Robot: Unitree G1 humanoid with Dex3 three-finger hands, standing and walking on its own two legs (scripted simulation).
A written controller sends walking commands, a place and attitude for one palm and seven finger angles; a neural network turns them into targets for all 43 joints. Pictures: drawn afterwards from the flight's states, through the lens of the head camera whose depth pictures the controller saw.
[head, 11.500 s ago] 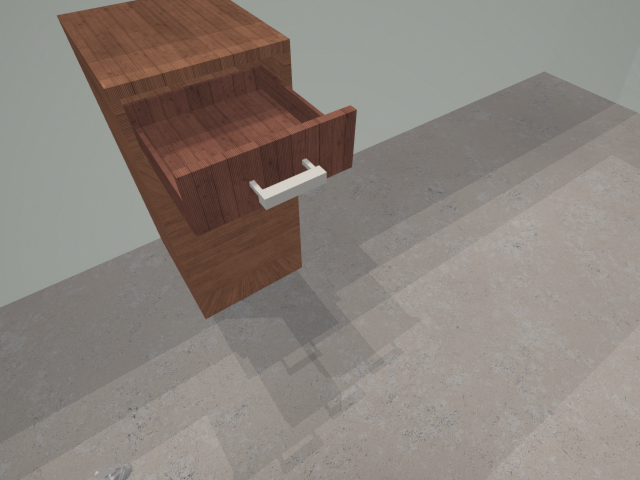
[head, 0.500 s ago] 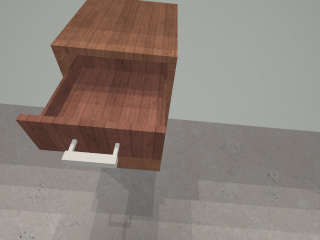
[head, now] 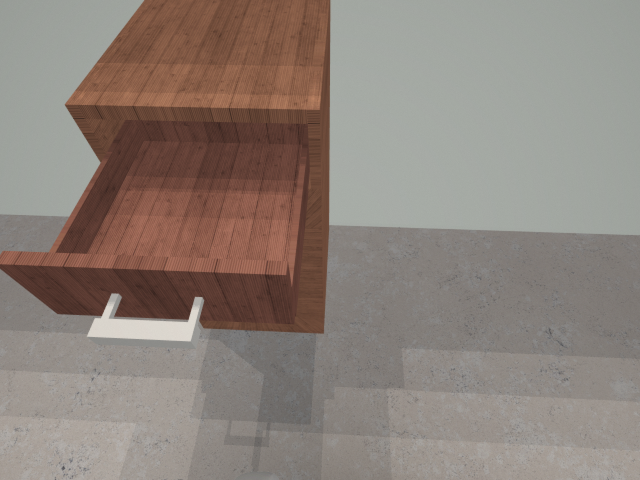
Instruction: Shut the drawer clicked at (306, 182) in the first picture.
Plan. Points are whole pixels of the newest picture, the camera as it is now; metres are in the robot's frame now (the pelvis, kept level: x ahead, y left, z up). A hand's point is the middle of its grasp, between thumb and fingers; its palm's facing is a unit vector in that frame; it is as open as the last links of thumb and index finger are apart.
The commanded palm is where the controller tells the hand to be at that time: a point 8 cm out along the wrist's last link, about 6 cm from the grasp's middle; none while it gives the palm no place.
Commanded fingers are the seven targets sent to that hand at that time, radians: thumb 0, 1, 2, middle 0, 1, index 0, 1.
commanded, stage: come to a stop and stand still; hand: left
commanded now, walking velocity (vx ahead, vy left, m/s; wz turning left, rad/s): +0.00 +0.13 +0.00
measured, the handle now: (150, 317) +0.30 +0.24 +0.00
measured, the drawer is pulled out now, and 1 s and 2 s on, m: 0.28 0.28 0.28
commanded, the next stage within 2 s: look again from close up in 0.74 s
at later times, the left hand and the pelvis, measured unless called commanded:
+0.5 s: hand out of the picture -0.05 +0.20 -0.17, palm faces +0.04 -0.98 -0.21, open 7.4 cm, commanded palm none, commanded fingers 0.00 0.90 0.90 -0.20 -0.30 -0.20 -0.30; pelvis -0.05 +0.03 +0.00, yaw +0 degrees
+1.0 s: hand out of the picture -0.06 +0.18 -0.17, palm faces +0.00 -0.98 -0.19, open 7.4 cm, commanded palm none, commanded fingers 0.00 0.90 0.90 -0.20 -0.30 -0.20 -0.30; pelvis -0.05 +0.02 +0.00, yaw +0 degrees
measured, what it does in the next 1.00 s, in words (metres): steps on the spot: left foot, then right foot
